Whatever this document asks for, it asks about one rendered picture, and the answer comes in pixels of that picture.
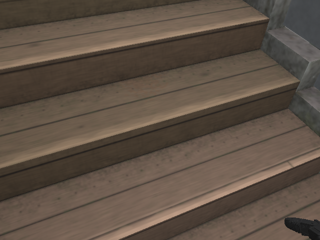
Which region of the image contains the robot right hand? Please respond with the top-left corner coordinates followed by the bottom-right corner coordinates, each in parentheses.
top-left (284, 217), bottom-right (320, 240)

